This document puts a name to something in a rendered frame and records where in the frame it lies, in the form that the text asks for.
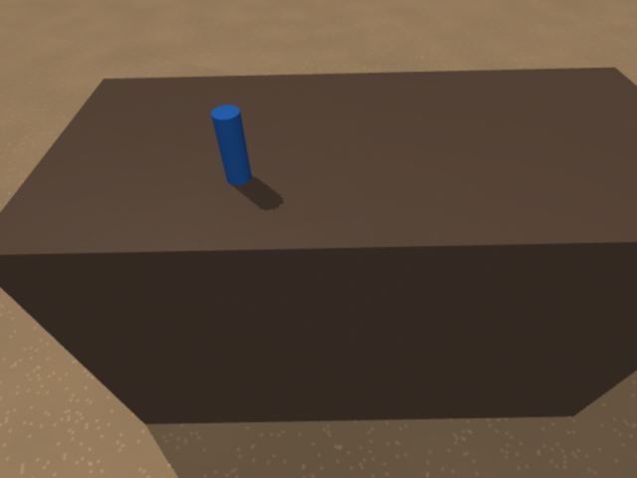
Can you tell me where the can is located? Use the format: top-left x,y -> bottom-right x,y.
211,105 -> 252,185

